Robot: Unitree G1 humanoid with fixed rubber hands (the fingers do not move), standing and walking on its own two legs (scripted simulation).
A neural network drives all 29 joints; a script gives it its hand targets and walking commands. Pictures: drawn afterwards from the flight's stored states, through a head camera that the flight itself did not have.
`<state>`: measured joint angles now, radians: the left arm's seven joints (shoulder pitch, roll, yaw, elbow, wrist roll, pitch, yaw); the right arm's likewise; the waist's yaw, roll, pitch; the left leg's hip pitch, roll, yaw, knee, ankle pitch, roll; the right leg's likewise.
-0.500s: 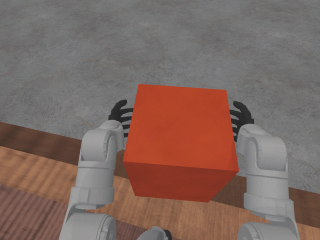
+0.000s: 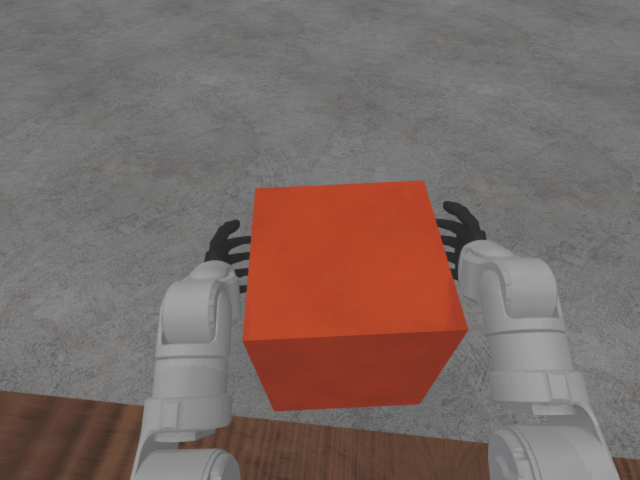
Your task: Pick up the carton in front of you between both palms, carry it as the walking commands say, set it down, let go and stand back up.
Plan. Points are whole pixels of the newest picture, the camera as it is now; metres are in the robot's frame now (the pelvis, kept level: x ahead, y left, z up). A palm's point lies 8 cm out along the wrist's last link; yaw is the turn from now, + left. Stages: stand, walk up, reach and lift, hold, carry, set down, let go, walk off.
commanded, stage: carry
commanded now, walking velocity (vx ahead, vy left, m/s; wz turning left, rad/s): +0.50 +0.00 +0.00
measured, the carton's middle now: (343, 304) +0.35 +0.00 +0.04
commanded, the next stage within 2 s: none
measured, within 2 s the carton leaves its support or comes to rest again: neither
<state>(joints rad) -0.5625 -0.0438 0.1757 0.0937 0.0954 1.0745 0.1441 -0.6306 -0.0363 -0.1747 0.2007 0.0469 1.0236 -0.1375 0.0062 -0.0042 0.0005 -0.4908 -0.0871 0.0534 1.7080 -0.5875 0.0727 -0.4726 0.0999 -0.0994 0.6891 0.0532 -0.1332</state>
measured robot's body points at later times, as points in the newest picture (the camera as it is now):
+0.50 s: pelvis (323, 342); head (331, 109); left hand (275, 187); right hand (403, 195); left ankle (312, 456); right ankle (367, 433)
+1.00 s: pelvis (337, 227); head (341, 52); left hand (276, 144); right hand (366, 137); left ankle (298, 320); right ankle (345, 362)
